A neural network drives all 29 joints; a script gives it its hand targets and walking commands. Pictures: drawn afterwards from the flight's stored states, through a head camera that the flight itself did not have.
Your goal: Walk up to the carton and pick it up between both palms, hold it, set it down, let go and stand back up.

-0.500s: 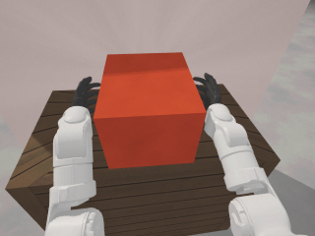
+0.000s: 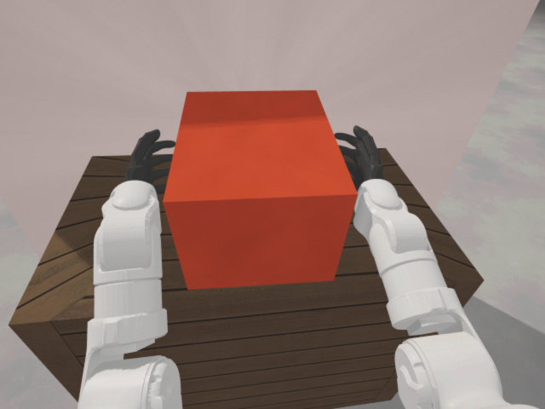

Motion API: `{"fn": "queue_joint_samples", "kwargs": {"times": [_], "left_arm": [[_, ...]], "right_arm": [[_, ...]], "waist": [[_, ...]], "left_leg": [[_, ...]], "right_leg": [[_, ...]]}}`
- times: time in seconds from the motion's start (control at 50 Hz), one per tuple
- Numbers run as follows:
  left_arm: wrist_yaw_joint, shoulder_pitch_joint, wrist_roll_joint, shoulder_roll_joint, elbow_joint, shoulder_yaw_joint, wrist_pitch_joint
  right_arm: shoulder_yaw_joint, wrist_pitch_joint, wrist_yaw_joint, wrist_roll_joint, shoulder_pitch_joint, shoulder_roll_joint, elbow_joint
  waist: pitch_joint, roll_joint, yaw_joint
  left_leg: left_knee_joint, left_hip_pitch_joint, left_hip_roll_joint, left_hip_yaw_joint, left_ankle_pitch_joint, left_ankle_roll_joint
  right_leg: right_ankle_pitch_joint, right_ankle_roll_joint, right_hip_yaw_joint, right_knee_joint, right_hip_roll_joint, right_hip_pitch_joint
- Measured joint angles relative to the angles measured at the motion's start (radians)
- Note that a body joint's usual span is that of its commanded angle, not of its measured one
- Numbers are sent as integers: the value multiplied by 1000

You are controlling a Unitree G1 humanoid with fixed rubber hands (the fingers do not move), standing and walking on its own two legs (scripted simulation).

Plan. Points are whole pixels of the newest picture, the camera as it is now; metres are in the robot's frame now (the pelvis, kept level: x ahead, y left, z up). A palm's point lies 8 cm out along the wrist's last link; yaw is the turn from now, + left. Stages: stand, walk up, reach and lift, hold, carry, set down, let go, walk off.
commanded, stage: hold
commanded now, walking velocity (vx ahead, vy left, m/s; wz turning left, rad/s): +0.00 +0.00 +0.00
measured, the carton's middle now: (257, 182) +0.42 +0.01 +0.15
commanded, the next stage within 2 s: none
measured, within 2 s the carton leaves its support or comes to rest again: neither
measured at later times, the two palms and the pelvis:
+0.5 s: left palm (139, 189) +0.34 +0.17 +0.20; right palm (366, 183) +0.36 -0.14 +0.20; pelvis +0.00 +0.00 +0.00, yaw +0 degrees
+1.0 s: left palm (142, 186) +0.35 +0.17 +0.19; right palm (364, 181) +0.37 -0.14 +0.19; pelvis +0.00 +0.00 +0.00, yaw +0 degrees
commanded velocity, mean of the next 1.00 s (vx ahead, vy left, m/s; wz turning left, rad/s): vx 0.00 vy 0.00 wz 0.00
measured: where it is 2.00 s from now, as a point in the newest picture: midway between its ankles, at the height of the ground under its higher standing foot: outside the picture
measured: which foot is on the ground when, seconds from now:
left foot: down 0.00-1.00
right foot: down 0.00-1.00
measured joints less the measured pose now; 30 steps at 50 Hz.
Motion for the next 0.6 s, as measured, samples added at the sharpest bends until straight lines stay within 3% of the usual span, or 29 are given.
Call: {"fn": "queue_joint_samples", "kwargs": {"times": [0.44, 0.6], "left_arm": [[8, 24, -10, -1, -32, -15, -2], [7, -4, 9, -10, 1, 1, 3]], "right_arm": [[15, 9, -15, 18, 27, -5, -48], [-11, 8, 9, -6, -4, 2, 0]], "waist": [[11, 1, -5], [2, -2, -6]], "left_leg": [[13, -4, -1, -1, -5, 5], [3, 1, -6, -2, 2, 6]], "right_leg": [[4, 5, 2, -1, 0, 2], [4, 5, 2, 3, -4, 1]]}}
